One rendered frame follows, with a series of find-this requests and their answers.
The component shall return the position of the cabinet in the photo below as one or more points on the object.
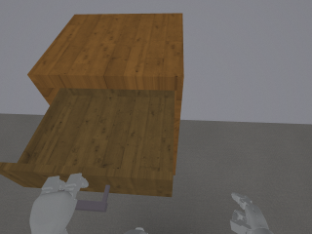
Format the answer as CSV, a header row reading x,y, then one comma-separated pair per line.
x,y
116,52

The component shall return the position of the robot right hand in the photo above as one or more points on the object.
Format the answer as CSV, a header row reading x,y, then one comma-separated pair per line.
x,y
251,219

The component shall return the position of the drawer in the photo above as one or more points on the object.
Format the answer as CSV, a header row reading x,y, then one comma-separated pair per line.
x,y
118,137

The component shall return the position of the robot left hand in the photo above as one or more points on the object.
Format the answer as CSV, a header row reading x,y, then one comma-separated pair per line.
x,y
53,209

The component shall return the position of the handle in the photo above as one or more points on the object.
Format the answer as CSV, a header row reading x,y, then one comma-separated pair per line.
x,y
94,206

